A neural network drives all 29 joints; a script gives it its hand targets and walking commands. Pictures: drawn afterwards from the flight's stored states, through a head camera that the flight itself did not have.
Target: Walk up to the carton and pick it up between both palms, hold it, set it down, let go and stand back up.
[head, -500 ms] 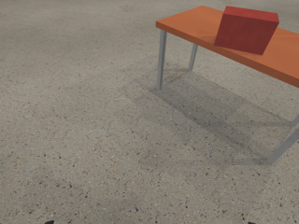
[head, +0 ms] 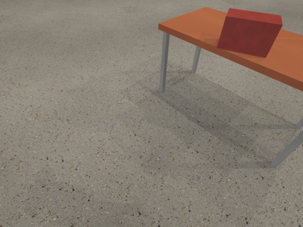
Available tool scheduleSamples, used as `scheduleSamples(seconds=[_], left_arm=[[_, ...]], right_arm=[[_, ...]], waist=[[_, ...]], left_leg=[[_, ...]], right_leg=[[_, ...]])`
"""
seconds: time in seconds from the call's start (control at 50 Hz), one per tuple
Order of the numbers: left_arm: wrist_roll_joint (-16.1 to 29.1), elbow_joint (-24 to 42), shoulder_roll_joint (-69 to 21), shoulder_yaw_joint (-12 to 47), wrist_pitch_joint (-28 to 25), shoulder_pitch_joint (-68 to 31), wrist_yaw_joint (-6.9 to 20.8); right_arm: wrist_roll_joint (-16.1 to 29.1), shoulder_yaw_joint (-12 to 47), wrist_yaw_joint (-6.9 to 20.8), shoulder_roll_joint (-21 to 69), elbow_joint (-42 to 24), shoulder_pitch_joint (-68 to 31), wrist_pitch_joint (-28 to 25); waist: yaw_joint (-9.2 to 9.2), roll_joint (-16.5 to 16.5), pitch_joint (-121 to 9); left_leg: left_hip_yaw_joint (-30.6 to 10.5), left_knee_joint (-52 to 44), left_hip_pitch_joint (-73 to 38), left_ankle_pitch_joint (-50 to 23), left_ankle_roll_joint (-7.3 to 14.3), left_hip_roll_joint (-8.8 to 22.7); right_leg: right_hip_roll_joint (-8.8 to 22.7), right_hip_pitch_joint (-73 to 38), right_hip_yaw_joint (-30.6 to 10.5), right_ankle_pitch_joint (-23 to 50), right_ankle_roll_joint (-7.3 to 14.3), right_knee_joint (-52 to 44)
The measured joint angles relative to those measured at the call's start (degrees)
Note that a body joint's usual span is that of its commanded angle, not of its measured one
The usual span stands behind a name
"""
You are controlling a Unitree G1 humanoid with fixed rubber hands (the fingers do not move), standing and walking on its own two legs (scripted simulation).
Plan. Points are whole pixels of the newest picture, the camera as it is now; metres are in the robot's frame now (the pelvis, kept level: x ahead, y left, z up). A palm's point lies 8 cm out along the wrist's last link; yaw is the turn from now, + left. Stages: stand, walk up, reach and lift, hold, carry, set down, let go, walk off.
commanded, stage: stand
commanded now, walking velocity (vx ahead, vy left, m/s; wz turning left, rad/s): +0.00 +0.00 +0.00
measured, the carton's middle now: (247, 32) +1.23 -0.58 +0.01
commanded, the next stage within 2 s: walk up in 0.44 s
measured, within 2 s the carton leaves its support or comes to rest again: neither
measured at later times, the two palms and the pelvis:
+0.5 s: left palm out of the picture +0.09 +0.31 -0.11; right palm out of the picture +0.09 -0.31 -0.11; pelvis +0.00 +0.00 +0.00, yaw +0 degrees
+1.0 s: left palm (60, 205) +0.23 +0.26 -0.09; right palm out of the picture +0.11 -0.43 -0.11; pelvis +0.08 -0.06 -0.03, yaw -14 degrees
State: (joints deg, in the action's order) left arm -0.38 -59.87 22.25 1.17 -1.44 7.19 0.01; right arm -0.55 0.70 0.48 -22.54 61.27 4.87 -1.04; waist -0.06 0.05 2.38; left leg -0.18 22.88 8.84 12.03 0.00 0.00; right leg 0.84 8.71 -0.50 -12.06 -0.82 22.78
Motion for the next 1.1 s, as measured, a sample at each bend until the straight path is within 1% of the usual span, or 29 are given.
scheduleSamples(seconds=[0.24, 0.62, 0.64, 0.68, 0.7, 0.72, 0.76, 0.78, 0.82, 0.86, 0.88, 0.9, 0.92, 0.94, 0.96, 0.98, 1.0, 1.04, 1.1], left_arm=[[0.0, -1.6, -0.4, -0.1, 0.2, -0.6, 0.1], [0.0, -2.1, 0.1, -0.4, 0.4, -1.0, 0.0], [-0.2, -0.9, 0.2, -1.1, 0.6, -0.3, 0.7], [-0.6, 1.7, 0.8, -2.6, 1.0, 2.1, 2.3], [-0.7, 2.6, 1.1, -3.1, 1.3, 3.1, 2.9], [-1.0, 3.4, 1.4, -3.4, 1.5, 3.8, 3.3], [-1.1, 5.0, 2.4, -4.0, 1.7, 4.8, 4.3], [-1.0, 5.8, 2.8, -4.4, 1.7, 5.2, 5.0], [-0.9, 7.3, 3.5, -5.0, 1.5, 5.6, 6.2], [-0.7, 8.6, 4.3, -5.6, 1.2, 6.0, 6.9], [-0.6, 9.2, 4.6, -5.8, 0.9, 6.4, 7.0], [-0.6, 9.8, 5.4, -6.0, 0.5, 6.9, 6.9], [-0.6, 10.8, 6.5, -6.3, -0.2, 7.7, 6.4], [-0.7, 11.7, 6.9, -6.7, -0.8, 8.2, 5.6], [-0.6, 12.2, 6.5, -6.8, -1.1, 8.6, 4.9], [-0.4, 12.4, 5.8, -6.6, -1.2, 9.1, 4.4], [-0.3, 12.4, 5.1, -6.1, -1.3, 9.6, 3.9], [-0.3, 12.3, 3.9, -5.1, -1.4, 10.8, 3.4], [-0.3, 12.5, 3.0, -4.3, -1.8, 13.0, 3.3]], right_arm=[[0.0, 0.1, -0.1, 0.1, 1.3, -0.1, 0.1], [-0.1, -0.3, -0.1, -0.2, 1.8, 0.4, 0.3], [-0.6, -0.9, 0.3, -0.2, 1.0, 0.6, 0.2], [-1.4, -2.6, 1.0, -0.6, -1.9, 1.4, -0.9], [-1.8, -3.5, 1.2, -1.1, -3.5, 1.9, -1.5], [-1.9, -4.1, 1.2, -1.6, -5.0, 2.4, -2.1], [-2.0, -4.9, 1.3, -2.7, -7.0, 3.5, -2.6], [-2.1, -5.2, 1.4, -3.4, -7.6, 4.1, -2.6], [-2.4, -5.7, 1.9, -5.0, -8.6, 4.9, -2.7], [-2.8, -6.3, 2.3, -6.6, -9.3, 5.3, -2.5], [-2.8, -6.6, 2.4, -7.4, -9.6, 5.3, -2.2], [-2.9, -6.7, 2.5, -7.9, -10.0, 5.5, -1.9], [-2.8, -6.7, 2.6, -8.2, -10.7, 5.8, -1.5], [-2.5, -6.7, 2.7, -8.4, -11.2, 5.6, -1.0], [-1.9, -6.6, 2.8, -8.6, -11.5, 5.2, -0.6], [-1.4, -6.4, 2.9, -8.6, -11.7, 4.8, -0.5], [-0.9, -6.2, 3.1, -8.5, -12.0, 4.5, -0.7], [-0.4, -5.8, 3.4, -7.8, -12.7, 4.4, -1.3], [-0.6, -5.5, 4.5, -6.2, -13.8, 5.3, -1.6]], waist=[[-0.02, 0.1, 0.1], [-0.23, -0.1, 0.0], [0.09, -0.2, -0.1], [0.54, -0.5, -0.9], [0.39, -0.3, -1.3], [-0.01, -0.1, -1.4], [-0.61, -0.1, -1.4], [-0.76, 0.1, -1.2], [-0.88, 0.6, -0.8], [-0.77, 1.3, -0.4], [-0.67, 1.7, -0.4], [-0.62, 2.0, -0.6], [-0.56, 1.8, -1.0], [-0.09, 2.1, -0.9], [0.26, 2.8, -0.6], [0.54, 3.6, -0.2], [0.81, 4.2, 0.1], [1.39, 4.6, 0.3], [2.02, 3.7, -0.3]], left_leg=[[-0.2, -1.6, -0.9, -0.8, -0.2, 0.1], [-0.3, -2.6, -1.1, -1.2, -0.2, 0.1], [0.3, -1.5, -0.7, 0.3, 0.2, 0.3], [2.2, 0.7, -0.1, 4.3, 1.2, 0.5], [3.1, 0.5, -0.2, 3.8, 1.5, 0.8], [4.0, 0.2, -0.4, 2.8, 1.7, 1.2], [5.9, -0.5, -1.7, 2.7, 1.4, 2.1], [6.8, -1.0, -2.7, 3.2, 1.2, 2.6], [8.6, -1.1, -4.6, 4.3, 0.4, 3.8], [10.3, 1.2, -5.6, 6.6, -0.4, 5.3], [11.1, 3.7, -5.7, 8.7, -0.4, 6.2], [11.5, 7.5, -5.0, 11.6, 0.3, 7.2], [11.0, 13.7, -2.8, 14.7, 1.7, 8.2], [8.3, 22.1, 0.8, 17.5, 2.3, 8.2], [4.6, 29.7, 4.6, 18.5, 2.3, 7.1], [1.9, 35.1, 7.7, 18.2, 2.2, 6.0], [0.6, 38.0, 10.4, 17.3, 2.0, 5.3], [0.3, 38.2, 14.7, 15.0, 1.4, 4.7], [1.0, 31.8, 18.3, 12.3, 0.5, 4.0]], right_leg=[[-0.1, -0.8, 0.0, 0.7, 0.1, -1.5], [0.0, -1.1, -0.1, 1.1, 0.0, -2.6], [-0.3, -0.3, -0.7, -0.2, 0.5, -1.3], [-0.8, 3.0, -2.6, -7.3, 1.9, 4.9], [-0.8, 5.9, -2.5, -9.9, 2.4, 10.2], [-0.4, 9.0, -1.8, -10.9, 2.5, 15.8], [1.4, 13.8, -0.1, -10.3, 2.2, 22.8], [2.5, 15.4, 0.6, -9.3, 1.9, 23.9], [4.5, 16.9, 1.6, -7.6, 1.3, 22.4], [5.8, 16.9, 2.7, -5.8, 1.3, 19.4], [6.0, 16.2, 3.5, -4.5, 1.4, 17.8], [5.7, 15.1, 4.2, -5.0, 1.7, 16.2], [4.9, 14.2, 3.8, -5.5, 2.3, 14.7], [3.8, 15.5, 3.2, -3.1, 2.0, 16.8], [2.8, 16.1, 3.0, -3.1, 1.7, 19.0], [1.9, 15.7, 2.8, -3.8, 1.8, 19.6], [1.2, 14.6, 2.5, -4.4, 1.8, 19.0], [0.4, 12.0, 1.6, -4.3, 1.6, 16.1], [0.0, 8.9, -0.4, -4.0, 1.9, 12.2]])
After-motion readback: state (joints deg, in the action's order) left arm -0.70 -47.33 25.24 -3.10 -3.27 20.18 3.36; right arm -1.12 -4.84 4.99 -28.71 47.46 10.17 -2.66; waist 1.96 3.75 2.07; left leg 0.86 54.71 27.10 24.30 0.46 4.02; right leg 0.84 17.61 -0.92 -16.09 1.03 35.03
